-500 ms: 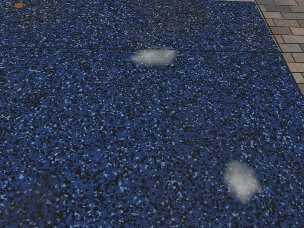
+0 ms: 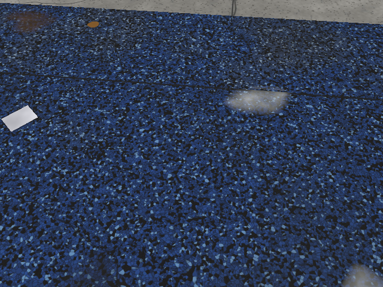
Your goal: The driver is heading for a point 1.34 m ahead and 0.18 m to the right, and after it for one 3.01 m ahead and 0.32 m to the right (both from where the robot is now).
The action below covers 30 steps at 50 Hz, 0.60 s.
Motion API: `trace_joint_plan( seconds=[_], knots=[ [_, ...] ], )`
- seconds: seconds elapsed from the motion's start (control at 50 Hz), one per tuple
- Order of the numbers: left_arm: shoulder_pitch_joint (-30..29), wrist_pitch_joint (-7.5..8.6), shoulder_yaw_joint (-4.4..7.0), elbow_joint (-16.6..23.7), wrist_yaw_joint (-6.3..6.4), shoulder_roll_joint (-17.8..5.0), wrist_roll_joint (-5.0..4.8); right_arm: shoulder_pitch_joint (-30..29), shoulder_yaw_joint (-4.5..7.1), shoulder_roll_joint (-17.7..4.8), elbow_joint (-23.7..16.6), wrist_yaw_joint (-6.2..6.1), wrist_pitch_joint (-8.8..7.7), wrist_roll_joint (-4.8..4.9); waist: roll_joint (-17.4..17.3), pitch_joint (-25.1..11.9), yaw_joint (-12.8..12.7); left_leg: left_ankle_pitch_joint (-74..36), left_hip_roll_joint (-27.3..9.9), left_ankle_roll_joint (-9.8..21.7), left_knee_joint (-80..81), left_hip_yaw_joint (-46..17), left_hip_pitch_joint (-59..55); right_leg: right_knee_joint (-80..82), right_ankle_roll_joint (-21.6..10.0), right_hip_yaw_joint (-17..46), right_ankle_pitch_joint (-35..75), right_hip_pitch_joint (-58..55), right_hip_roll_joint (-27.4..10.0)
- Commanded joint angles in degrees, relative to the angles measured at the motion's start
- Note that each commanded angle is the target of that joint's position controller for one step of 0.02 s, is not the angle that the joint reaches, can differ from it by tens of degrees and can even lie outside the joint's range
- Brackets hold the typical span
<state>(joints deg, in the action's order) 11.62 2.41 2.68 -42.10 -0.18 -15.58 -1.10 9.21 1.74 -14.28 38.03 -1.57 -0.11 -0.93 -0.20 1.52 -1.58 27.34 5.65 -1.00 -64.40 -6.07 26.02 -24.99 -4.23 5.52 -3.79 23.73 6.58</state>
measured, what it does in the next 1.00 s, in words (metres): walks ahead: left foot, then right foot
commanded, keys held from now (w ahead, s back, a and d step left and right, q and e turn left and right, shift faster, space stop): w+e+shift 0.28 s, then w+shift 0.14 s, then w+q+shift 0.26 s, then q+shift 0.32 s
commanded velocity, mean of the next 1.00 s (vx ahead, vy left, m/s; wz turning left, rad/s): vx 0.68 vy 0.00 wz -0.02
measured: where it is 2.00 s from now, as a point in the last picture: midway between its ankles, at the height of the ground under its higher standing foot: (284, 218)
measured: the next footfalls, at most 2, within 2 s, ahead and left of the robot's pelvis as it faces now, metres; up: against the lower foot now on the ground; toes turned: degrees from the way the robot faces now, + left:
left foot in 0.14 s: +0.08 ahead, +0.13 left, +0.00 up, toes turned -11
right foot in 0.56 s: +0.33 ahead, -0.26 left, +0.00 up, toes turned -23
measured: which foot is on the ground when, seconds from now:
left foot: up 0.00-0.12, down 0.14-0.56, up 0.58-0.94, down 0.96-1.00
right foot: down 0.00-0.12, up 0.14-0.54, down 0.56-0.96, up 0.98-1.00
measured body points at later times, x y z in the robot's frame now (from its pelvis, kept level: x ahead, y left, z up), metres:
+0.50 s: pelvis +0.19 -0.06 -0.01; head +0.21 -0.05 +0.44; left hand +0.50 +0.07 -0.08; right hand +0.03 -0.29 -0.12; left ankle +0.05 +0.14 -0.73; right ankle +0.26 -0.24 -0.69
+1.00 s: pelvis +0.53 -0.21 -0.03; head +0.57 -0.20 +0.42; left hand +0.66 +0.05 -0.15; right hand +0.65 -0.50 -0.12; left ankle +0.68 -0.20 -0.73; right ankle +0.32 -0.28 -0.65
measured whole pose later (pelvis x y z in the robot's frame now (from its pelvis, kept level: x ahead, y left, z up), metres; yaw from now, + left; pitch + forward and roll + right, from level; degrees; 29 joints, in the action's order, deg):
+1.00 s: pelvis +0.53 -0.21 -0.03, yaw -4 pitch -1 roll -2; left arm 14.1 4.3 2.8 -43.8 1.6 -15.6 -1.7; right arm 11.8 4.6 -17.7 39.0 2.1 -2.6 -0.1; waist -1.4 5.0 0.6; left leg 5.5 5.2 10.1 -38.7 5.3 31.1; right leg -63.1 2.3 -9.0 -29.4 6.0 0.0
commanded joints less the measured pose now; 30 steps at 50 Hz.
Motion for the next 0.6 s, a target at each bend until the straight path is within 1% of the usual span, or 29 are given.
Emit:
trace_joint_plan(
  seconds=[0.02,0.04,0.06,0.08,0.1,0.12,0.14,0.16,0.18,0.2,0.22,0.24,0.26,0.28,0.3,0.34,0.38,0.42,0.44,0.46,0.48,0.5,0.52,0.54,0.56,0.58,0.6],
  knots=[
    [-4.0,-0.84,2.64,7.2,1.42,-9.1,-0.41,4.9,1.9,-5.5,-3.4,0.64,-1.79,0.32,8.7,-7.6,4.4,0.7,-0.9,-0.2,13.5,3.1,-4.0,16.7,-6.9,21.8,-28.6,-2.8,-10.3],
    [-4.1,-1.21,2.94,7.7,1.8,-9.5,-0.55,5.7,1.8,-4.9,-2.8,0.73,-2.51,0.46,9.8,-7.7,5.1,0.9,0.2,0.0,19.5,4.2,-10.1,17.3,-6.2,20.0,-27.8,0.8,-8.5],
    [-4.1,-1.45,3.31,8.2,2.08,-10.0,-0.88,6.8,1.85,-4.8,-2.2,0.83,-3.1,0.41,11.1,-7.4,5.7,0.3,1.1,0.4,25.8,4.9,-14.8,17.7,-4.9,19.0,-27.6,3.0,-7.1],
    [-5.0,-1.68,3.6,9.2,2.22,-10.2,-1.07,9.4,2.25,-5.8,-1.1,0.87,-3.56,0.63,12.5,-7.0,6.8,-2.8,1.3,0.8,32.7,5.5,-19.0,17.9,-3.1,18.7,-27.2,4.3,-6.3],
    [-7.7,-2.03,3.63,11.0,2.33,-9.6,-1.26,13.7,2.8,-7.2,0.8,0.74,-3.93,0.7,11.9,-5.7,9.2,-11.1,0.7,1.6,42.2,6.9,-25.1,16.5,0.1,17.4,-25.9,7.3,-4.5],
    [-10.1,-2.11,3.38,12.9,2.29,-8.0,-1.44,19.0,3.55,-9.5,3.3,0.34,-4.05,0.36,9.2,-4.7,11.4,-16.1,-1.7,2.4,49.5,8.5,-34.9,11.0,5.2,13.6,-24.8,15.0,-0.9],
    [-4.6,-1.96,2.33,11.7,1.94,-3.0,-2.57,16.3,4.24,-10.3,2.8,-0.1,-4.25,1.65,-3.5,-7.6,8.0,-11.5,-15.2,3.4,45.9,-3.2,-40.9,-8.5,4.7,8.9,-25.8,22.3,0.9],
    [-4.6,-2.11,2.18,13.5,0.19,-1.8,2.33,10.5,3.59,-15.1,-2.3,-0.49,-2.98,-2.05,-20.5,-5.1,7.3,20.0,-29.7,7.6,55.2,-25.2,-33.2,-25.5,3.6,1.3,-25.6,31.9,2.2],
    [-8.1,-2.07,3.1,15.5,-1.14,-6.5,3.87,4.6,4.06,-13.4,-3.2,-0.4,-2.91,-3.27,-13.1,-0.3,4.5,24.1,-32.7,11.5,56.3,-30.3,-24.3,-32.7,3.5,1.5,-17.1,34.2,-5.1],
    [-8.6,-2.14,3.4,14.9,-2.51,-7.2,3.85,3.7,2.98,-10.1,-3.1,-0.03,-3.36,-2.51,-6.1,0.8,3.3,18.9,-28.9,10.2,55.5,-24.6,-22.7,-36.7,3.3,2.3,-12.5,33.4,-5.7],
    [-5.1,-2.24,3.14,13.3,-3.47,-6.2,3.98,4.3,2.84,-10.0,-2.5,0.33,-4.03,-1.94,-4.8,-0.4,2.3,11.8,-25.2,8.2,55.0,-17.7,-23.2,-40.2,3.6,1.5,-9.7,32.0,-5.3],
    [-2.0,-2.46,2.99,11.8,-4.21,-5.7,4.12,5.4,2.95,-11.0,-2.1,0.36,-4.57,-1.64,-5.2,-2.0,1.9,7.3,-22.8,7.1,55.2,-12.2,-23.7,-44.6,4.1,-0.6,-8.2,30.6,-5.8],
    [-1.5,-2.77,2.85,11.2,-4.8,-5.7,4.2,7.3,2.84,-11.1,-1.3,0.41,-5.02,-1.49,-5.0,-1.5,2.5,4.2,-21.7,6.9,55.7,-8.3,-23.6,-47.8,4.2,-1.8,-7.4,30.7,-6.7],
    [-2.7,-3.08,2.69,11.4,-5.02,-5.7,4.02,9.2,2.83,-11.0,-0.4,0.8,-5.33,-1.51,-5.0,-0.4,3.3,1.8,-21.0,6.4,55.9,-5.2,-23.7,-49.3,4.1,-2.3,-6.4,31.6,-7.4],
    [-4.5,-3.2,2.47,11.8,-5.09,-5.6,4.01,11.9,2.67,-10.4,0.8,1.21,-5.64,-1.64,-4.8,0.7,4.5,0.6,-20.4,6.5,56.1,-3.5,-23.9,-49.1,3.9,-1.7,-5.5,32.2,-7.6],
    [-8.0,-3.17,2.24,12.4,-5.27,-5.5,3.99,16.6,2.51,-9.9,2.9,1.72,-6.18,-1.75,-4.9,3.2,6.3,-0.9,-20.2,7.0,57.0,-0.9,-25.5,-46.0,3.5,-0.5,-4.0,33.6,-7.2],
    [-11.2,-2.78,1.9,12.8,-5.61,-5.3,3.8,18.6,2.49,-9.9,4.3,1.94,-6.54,-1.89,-5.3,5.6,7.3,-3.8,-20.3,7.5,58.5,2.0,-26.4,-39.4,3.1,-0.5,-2.9,33.2,-6.8],
    [-15.2,-2.21,1.38,13.7,-6.33,-5.2,3.57,18.8,2.45,-10.1,5.3,1.81,-6.64,-1.83,-5.9,7.6,7.8,-7.8,-20.6,7.6,60.9,5.7,-26.1,-30.4,2.3,-3.8,-2.2,29.5,-7.5],
    [-17.7,-1.86,0.98,14.5,-6.68,-4.9,3.44,19.9,2.32,-10.0,6.3,1.64,-6.57,-1.62,-5.9,8.5,8.3,-10.7,-21.1,8.1,62.3,6.5,-25.7,-25.8,1.7,-5.9,-2.8,26.7,-7.8],
    [-19.3,-1.55,0.54,15.2,-6.91,-4.3,3.32,20.9,2.26,-10.2,7.4,1.48,-6.38,-1.33,-6.3,9.2,8.5,-15.5,-21.9,8.6,63.2,7.1,-26.0,-21.7,0.8,-8.1,-4.2,23.8,-8.1],
    [-19.6,-1.3,0.11,15.3,-6.88,-3.8,3.4,21.6,2.28,-10.6,8.8,1.45,-6.02,-0.91,-7.0,9.3,7.9,-23.2,-21.9,9.0,62.8,7.5,-26.9,-18.2,-0.3,-10.8,-6.3,20.1,-8.5],
    [-18.3,-1.06,-0.17,14.9,-6.47,-3.3,3.53,21.3,2.29,-11.2,9.9,1.47,-5.63,-0.54,-7.7,8.6,6.7,-34.9,-21.4,8.9,60.3,8.7,-27.2,-14.8,-1.7,-12.8,-9.6,14.5,-7.6],
    [-15.1,-0.85,0.05,14.1,-5.63,-3.8,3.7,21.3,2.43,-12.5,10.8,1.47,-5.42,-0.32,-8.8,5.8,4.6,-54.9,-21.3,9.0,53.9,10.0,-27.6,-13.2,-2.9,-14.4,-14.1,6.8,-4.6],
    [-6.0,-0.4,0.94,11.8,-4.49,-5.3,3.61,21.5,2.64,-14.2,11.9,1.47,-5.23,-0.25,-9.5,0.0,-0.3,-72.7,-21.7,9.1,42.5,10.4,-26.1,-12.8,-3.7,-14.8,-15.9,-5.8,-1.2],
    [8.7,0.32,2.14,7.5,-3.31,-7.4,3.86,18.6,2.74,-15.1,11.6,1.4,-5.26,0.44,-8.9,-7.2,-8.7,-70.9,-19.6,8.2,26.9,11.9,-17.2,-9.2,-4.3,-11.4,-10.8,-25.2,-2.1],
    [18.7,0.7,3.89,5.4,-1.75,-13.6,5.16,17.5,1.67,-10.7,9.1,1.98,-5.8,0.48,-1.7,-17.1,-12.6,-41.0,-14.9,8.0,5.6,10.8,-1.1,-7.3,-4.1,5.5,-27.8,-44.0,-17.0],
    [20.6,1.34,4.85,5.8,-0.83,-20.3,5.49,18.3,0.34,-2.8,5.1,2.95,-6.36,2.16,15.7,-26.4,-9.2,2.8,-5.5,7.5,-13.5,2.2,14.3,4.6,-4.0,33.7,-47.3,-52.0,-33.0]
  ],
)
Velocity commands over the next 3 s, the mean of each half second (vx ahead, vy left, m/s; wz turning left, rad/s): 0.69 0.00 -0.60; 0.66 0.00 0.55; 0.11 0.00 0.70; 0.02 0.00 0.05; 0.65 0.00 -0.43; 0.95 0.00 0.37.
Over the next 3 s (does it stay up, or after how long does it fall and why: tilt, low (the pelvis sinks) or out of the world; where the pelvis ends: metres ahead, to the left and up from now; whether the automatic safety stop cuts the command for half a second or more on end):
stays up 1.38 -0.35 0.00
